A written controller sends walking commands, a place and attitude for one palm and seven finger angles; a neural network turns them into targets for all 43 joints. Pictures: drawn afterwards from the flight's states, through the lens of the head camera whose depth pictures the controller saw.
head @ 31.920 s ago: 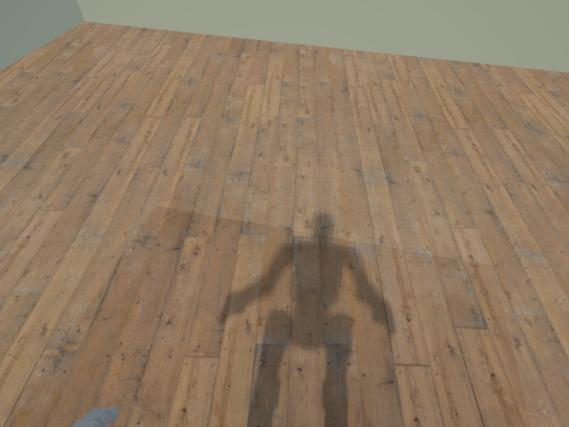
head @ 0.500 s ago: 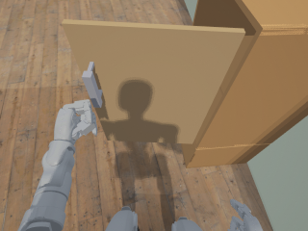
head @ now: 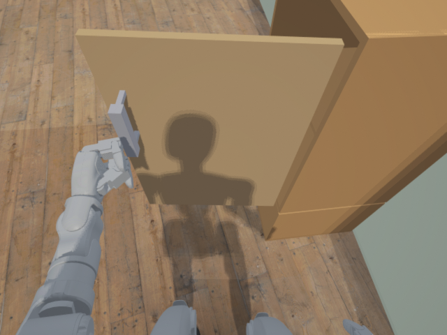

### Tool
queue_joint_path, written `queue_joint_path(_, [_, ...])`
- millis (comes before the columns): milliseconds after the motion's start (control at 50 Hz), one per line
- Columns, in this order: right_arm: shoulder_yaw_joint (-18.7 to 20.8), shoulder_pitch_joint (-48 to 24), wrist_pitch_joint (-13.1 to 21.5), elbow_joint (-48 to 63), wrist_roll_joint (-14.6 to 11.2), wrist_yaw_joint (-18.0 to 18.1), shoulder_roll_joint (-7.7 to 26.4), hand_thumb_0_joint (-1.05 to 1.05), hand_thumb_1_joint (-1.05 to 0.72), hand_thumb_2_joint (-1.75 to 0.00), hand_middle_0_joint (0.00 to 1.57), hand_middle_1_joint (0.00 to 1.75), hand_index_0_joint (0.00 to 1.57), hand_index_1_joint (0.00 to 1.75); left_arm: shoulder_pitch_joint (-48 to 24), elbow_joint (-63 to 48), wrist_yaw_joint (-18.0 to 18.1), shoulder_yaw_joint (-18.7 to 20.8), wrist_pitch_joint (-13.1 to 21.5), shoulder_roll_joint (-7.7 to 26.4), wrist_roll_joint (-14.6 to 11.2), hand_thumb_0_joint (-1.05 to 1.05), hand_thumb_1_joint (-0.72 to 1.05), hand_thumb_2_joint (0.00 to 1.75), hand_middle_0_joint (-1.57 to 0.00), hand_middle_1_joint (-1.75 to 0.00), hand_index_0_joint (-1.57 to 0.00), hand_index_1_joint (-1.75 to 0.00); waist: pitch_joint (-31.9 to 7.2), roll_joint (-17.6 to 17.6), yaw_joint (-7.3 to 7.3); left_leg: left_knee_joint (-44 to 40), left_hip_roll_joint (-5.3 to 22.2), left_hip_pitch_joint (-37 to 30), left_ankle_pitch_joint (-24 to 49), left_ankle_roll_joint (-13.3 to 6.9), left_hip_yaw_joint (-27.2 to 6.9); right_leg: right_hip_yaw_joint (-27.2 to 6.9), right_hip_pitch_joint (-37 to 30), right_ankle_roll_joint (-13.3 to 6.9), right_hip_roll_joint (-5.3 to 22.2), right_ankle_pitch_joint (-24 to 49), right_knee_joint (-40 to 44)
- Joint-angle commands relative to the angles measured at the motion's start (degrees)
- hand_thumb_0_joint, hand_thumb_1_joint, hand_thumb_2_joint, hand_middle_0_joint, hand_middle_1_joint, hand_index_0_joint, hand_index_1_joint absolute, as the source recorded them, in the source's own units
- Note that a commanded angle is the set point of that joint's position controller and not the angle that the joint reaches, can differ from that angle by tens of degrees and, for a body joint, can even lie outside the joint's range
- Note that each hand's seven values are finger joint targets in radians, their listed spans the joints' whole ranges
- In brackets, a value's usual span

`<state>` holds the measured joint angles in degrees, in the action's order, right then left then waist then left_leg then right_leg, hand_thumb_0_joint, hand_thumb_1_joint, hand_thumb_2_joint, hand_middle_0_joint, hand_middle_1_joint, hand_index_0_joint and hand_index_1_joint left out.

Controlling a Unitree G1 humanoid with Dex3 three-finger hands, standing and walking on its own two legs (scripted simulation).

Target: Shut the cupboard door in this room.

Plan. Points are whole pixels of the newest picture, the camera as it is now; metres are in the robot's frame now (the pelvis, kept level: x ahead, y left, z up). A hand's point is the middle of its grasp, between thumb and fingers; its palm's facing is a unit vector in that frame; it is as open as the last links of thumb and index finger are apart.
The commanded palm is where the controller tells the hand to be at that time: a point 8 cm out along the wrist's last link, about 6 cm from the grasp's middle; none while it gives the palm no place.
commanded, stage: bring the fist close to the handle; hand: left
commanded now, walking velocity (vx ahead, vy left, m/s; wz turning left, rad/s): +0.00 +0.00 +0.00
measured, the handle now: (127, 124) +0.50 +0.20 +0.05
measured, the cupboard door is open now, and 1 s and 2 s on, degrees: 83 74 62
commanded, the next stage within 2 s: push the door shut along its arc in 0.04 s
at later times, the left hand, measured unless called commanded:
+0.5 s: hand (130, 152) +0.43 +0.18 +0.05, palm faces -0.08 -1.00 -0.02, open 3.1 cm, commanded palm +0.42 +0.22 +0.05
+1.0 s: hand (153, 130) +0.48 +0.14 +0.06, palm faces -0.22 -0.98 -0.02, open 3.2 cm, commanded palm +0.48 +0.19 +0.05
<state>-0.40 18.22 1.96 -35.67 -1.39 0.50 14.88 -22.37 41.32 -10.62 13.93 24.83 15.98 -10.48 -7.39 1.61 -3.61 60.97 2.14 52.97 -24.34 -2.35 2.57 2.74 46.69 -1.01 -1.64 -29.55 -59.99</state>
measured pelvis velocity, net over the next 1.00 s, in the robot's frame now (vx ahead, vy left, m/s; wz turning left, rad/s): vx -0.01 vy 0.00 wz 0.00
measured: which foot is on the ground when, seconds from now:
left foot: down 0.00-1.00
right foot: down 0.00-1.00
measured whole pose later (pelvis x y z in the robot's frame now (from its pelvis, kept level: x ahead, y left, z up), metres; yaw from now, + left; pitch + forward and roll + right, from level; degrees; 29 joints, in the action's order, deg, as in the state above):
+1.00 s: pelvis -0.01 +0.00 -0.02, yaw +0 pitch +22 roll -4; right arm -1.1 19.6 1.9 -38.6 -1.1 0.0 16.1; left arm -51.9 66.8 -20.9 14.4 23.4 24.2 -7.8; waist -7.7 2.8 -8.4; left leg 66.8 2.4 64.0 -24.6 -2.7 1.0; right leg 4.3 56.8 -1.0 -1.9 -29.9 -64.9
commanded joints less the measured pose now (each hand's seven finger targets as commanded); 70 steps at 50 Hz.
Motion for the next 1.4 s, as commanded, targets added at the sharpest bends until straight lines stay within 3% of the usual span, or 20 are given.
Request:
queue_joint_path(0, [3.25, 0.93, 2.62, 5.61, -0.28, 0.86, 8.54, 0.0, -0.9, -0.9, 0.2, 0.3, 0.2, 0.3, -21.98, -10.47, -0.67, 1.96, 4.95, 11.37, -0.88, 0.0, 0.9, 0.9, -1.3, -1.5, -1.3, -1.5, -18.67, 1.09, -0.71, -6.9, -0.89, -17.62, 9.19, 0.77, -4.76, -2.28, -2.77, -0.27, -0.29, 13.97, 8.44])
queue_joint_path(120, [3.31, 0.91, 2.44, 6.13, -0.63, 0.94, 8.73, 0.0, -0.9, -0.9, 0.2, 0.3, 0.2, 0.3, -20.08, -9.13, -3.14, 1.47, 3.12, 10.78, -2.16, 0.0, 0.9, 0.9, -1.3, -1.5, -1.3, -1.5, -20.65, 1.51, -0.21, -6.69, -0.91, -18.67, 11.01, 0.81, -4.77, -2.24, -3.73, -0.31, -0.16, 15.94, 8.48])
queue_joint_path(220, [3.11, 1.15, 2.53, 5.11, -0.72, 1.28, 8.71, 0.0, -0.9, -0.9, 0.2, 0.3, 0.2, 0.3, -29.36, -8.05, -3.92, 0.37, 3.64, 11.3, -1.79, 0.0, 0.9, 0.9, -1.3, -1.5, -1.3, -1.5, -18.56, 0.97, -2.31, -5.89, -0.81, -18.2, 9.59, 0.57, -5.44, -2.35, -1.0, -0.18, -0.18, 14.63, 8.33])
queue_joint_path(260, [3.02, 1.55, 2.49, 4.77, -0.63, 1.58, 9.29, 0.0, -0.9, -0.9, 0.2, 0.3, 0.2, 0.3, -31.26, -6.01, -4.14, 2.59, 4.06, 14.69, -1.32, 0.0, 0.9, 0.9, -1.3, -1.5, -1.3, -1.5, -18.68, 0.98, -2.22, -5.42, -0.75, -17.57, 9.16, 0.46, -5.76, -2.49, -0.52, -0.42, -0.28, 13.86, 7.89])
queue_joint_path(320, [2.86, 1.47, 2.62, 4.18, -0.58, 1.51, 9.04, 0.0, -0.9, -0.9, 0.2, 0.3, 0.2, 0.3, -35.54, -3.71, -5.22, 1.49, 4.54, 13.93, -1.13, 0.0, 0.9, 0.9, -1.3, -1.5, -1.3, -1.5, -20.21, 3.17, -2.57, -5.0, -0.78, -18.84, 9.42, 0.69, -6.1, -2.4, 0.9, -0.54, -0.13, 13.52, 7.31])
queue_joint_path(360, [2.86, 2.37, 2.38, 3.82, -0.47, 1.52, 9.68, 0.0, -0.9, -0.9, 0.2, 0.3, 0.2, 0.3, -35.62, -0.57, -6.16, 3.39, 4.18, 16.72, -0.83, 0.0, 0.9, 0.9, -1.3, -1.5, -1.3, -1.5, -21.61, 3.56, -2.13, -4.48, -0.76, -18.53, 9.98, 0.7, -6.38, -2.34, 1.0, -0.8, -0.25, 13.49, 6.69])
queue_joint_path(520, [3.16, 4.36, 1.48, 3.39, -0.66, 0.95, 10.04, 0.0, -0.9, -0.9, 0.2, 0.3, 0.2, 0.3, -41.99, 4.43, -8.98, 1.56, 2.72, 15.26, -0.93, 0.0, 0.9, 0.9, -1.3, -1.5, -1.3, -1.5, -22.94, 1.99, -3.82, -3.44, -0.4, -19.04, 12.05, 0.49, -7.06, -1.82, 3.52, -0.64, -0.56, 14.6, 6.04])
queue_joint_path(580, [3.32, 4.96, 1.6, 2.61, -0.52, 0.89, 10.24, 0.0, -0.9, -0.9, 0.2, 0.3, 0.2, 0.3, -46.16, 3.7, -9.66, -0.02, 3.5, 14.26, -0.79, 0.0, 0.9, 0.9, -1.3, -1.5, -1.3, -1.5, -25.55, 4.3, -4.54, -2.91, -0.32, -22.1, 13.59, 0.56, -7.83, -1.45, 5.83, -0.91, -0.66, 14.64, 5.43])
queue_joint_path(700, [3.6, 6.46, 1.39, 1.19, -0.38, 0.57, 10.77, 0.0, -0.9, -0.9, 0.2, 0.3, 0.2, 0.3, -50.41, 6.92, -10.35, -1.48, 3.72, 13.48, -0.06, 0.0, 0.9, 0.9, -1.3, -1.5, -1.3, -1.5, -24.89, 5.32, -5.68, -2.87, 0.0, -23.33, 12.67, 0.81, -9.15, -0.79, 10.06, -1.16, -0.84, 12.16, 5.21])
queue_joint_path(740, [3.59, 7.0, 1.29, 0.61, -0.35, 0.66, 11.09, 0.0, -0.9, -0.9, 0.2, 0.3, 0.2, 0.3, -52.91, 8.17, -10.25, -0.5, 3.61, 15.54, 0.4, 0.0, 0.9, 0.9, -1.3, -1.5, -1.3, -1.5, -24.23, 4.03, -6.45, -2.71, 0.08, -21.85, 11.15, 0.57, -9.22, -1.02, 10.1, -1.1, -0.93, 11.32, 5.39])
queue_joint_path(800, [3.46, 7.32, 1.62, 0.17, -0.2, 0.55, 11.09, 0.0, -0.9, -0.9, 0.2, 0.3, 0.2, 0.3, -56.9, 9.11, -10.54, -3.07, 3.57, 13.34, 0.87, 0.0, 0.9, 0.9, -1.3, -1.5, -1.3, -1.5, -24.63, 6.33, -7.58, -2.6, 0.19, -22.97, 9.86, 0.71, -10.12, -0.65, 13.37, -1.21, -0.85, 9.75, 4.86])
queue_joint_path(900, [3.29, 8.77, 1.41, 0.29, 0.05, 0.26, 11.8, 0.0, -0.9, -0.9, 0.2, 0.3, 0.2, 0.3, -56.97, 12.66, -10.38, 2.2, 2.43, 19.32, 1.21, 0.0, 0.9, 0.9, -1.3, -1.5, -1.3, -1.5, -27.17, 5.63, -6.71, -1.85, 0.24, -22.08, 12.14, 0.7, -10.2, -0.68, 11.91, -1.46, -1.05, 10.85, 4.03])
queue_joint_path(980, [2.89, 9.31, 1.36, 0.61, 0.17, -0.11, 11.62, 0.0, -0.9, -0.9, 0.2, 0.3, 0.2, 0.3, -59.18, 14.51, -10.26, 2.87, 2.21, 20.88, 2.48, 0.0, 0.9, 0.9, -1.3, -1.5, -1.3, -1.5, -26.72, 6.31, -7.14, -0.67, 0.17, -19.68, 12.04, 0.43, -9.64, -1.01, 12.33, -1.32, -1.23, 10.82, 3.57])
queue_joint_path(1040, [2.72, 9.72, 1.27, 0.58, 0.14, -0.23, 11.72, 0.0, -0.9, -0.9, 0.2, 0.3, 0.2, 0.3, -63.23, 16.04, -10.39, 2.15, 1.8, 21.43, 3.42, 0.0, 0.9, 0.9, -1.3, -1.5, -1.3, -1.5, -24.82, 5.94, -8.93, 0.29, 0.33, -16.8, 9.52, 0.08, -9.41, -1.55, 13.76, -1.09, -1.46, 9.31, 3.63])
queue_joint_path(1100, [2.55, 10.51, 1.24, 0.67, 0.06, -0.11, 12.19, 0.0, -0.9, -0.9, 0.2, 0.3, 0.2, 0.3, -65.09, 17.91, -11.22, 4.04, 1.16, 24.46, 3.42, 0.0, 0.9, 0.9, -1.3, -1.5, -1.3, -1.5, -26.12, 4.82, -9.43, 1.45, 0.38, -14.98, 9.89, -0.23, -9.08, -1.85, 12.9, -1.06, -1.68, 9.68, 3.25])
queue_joint_path(1160, [2.41, 11.06, 1.6, 0.67, 0.19, -0.21, 11.97, 0.0, -0.9, -0.9, 0.2, 0.3, 0.2, 0.3, -68.18, 16.89, -12.77, 2.09, 0.88, 23.17, 3.48, 0.0, 0.9, 0.9, -1.3, -1.5, -1.3, -1.5, -28.96, 8.28, -9.84, 2.83, 0.13, -15.69, 11.7, -0.34, -8.95, -1.99, 13.9, -1.22, -1.78, 10.85, 2.31])
queue_joint_path(1200, [2.26, 11.59, 1.53, 0.0, 0.16, -0.01, 12.45, 0.0, -0.9, -0.9, 0.2, 0.3, 0.2, 0.3, -69.67, 18.46, -13.37, 3.3, 0.03, 25.86, 3.82, 0.0, 0.9, 0.9, -1.3, -1.5, -1.3, -1.5, -28.16, 7.8, -10.44, 3.45, 0.53, -14.53, 11.27, -0.37, -9.07, -2.09, 14.52, -1.12, -1.9, 10.47, 2.34])
queue_joint_path(1280, [2.42, 12.47, 2.03, -0.56, 0.4, 0.02, 12.46, 0.0, -0.9, -0.9, 0.2, 0.3, 0.2, 0.3, -72.1, 17.86, -14.63, 1.51, -0.98, 24.3, 4.0, 0.0, 0.9, 0.9, -1.3, -1.5, -1.3, -1.5, -31.24, 10.28, -10.96, 4.34, 0.57, -17.26, 13.45, -0.35, -9.6, -1.62, 16.44, -1.3, -2.06, 11.35, 1.7])
queue_joint_path(1360, [1.83, 13.24, 2.42, -1.1, 0.39, 0.45, 12.67, 0.0, -0.9, -0.9, 0.2, 0.3, 0.2, 0.3, -75.82, 20.56, -15.01, 1.59, -3.17, 25.17, 3.77, 0.0, 0.9, 0.9, -1.3, -1.5, -1.3, -1.5, -28.36, 8.53, -12.57, 5.15, 0.5, -13.34, 11.11, -0.88, -9.31, -1.52, 17.5, -1.05, -2.32, 9.71, 1.69])
queue_joint_path(1380, [1.8, 13.51, 2.43, -1.4, 0.41, 0.56, 12.83, 0.0, -0.9, -0.9, 0.2, 0.3, 0.2, 0.3, -75.75, 22.08, -14.84, 2.97, -3.81, 27.21, 4.36, 0.0, 0.9, 0.9, -1.3, -1.5, -1.3, -1.5, -28.56, 7.56, -12.49, 5.47, 0.71, -12.62, 11.25, -0.9, -9.25, -1.54, 16.84, -1.01, -2.36, 9.88, 1.62])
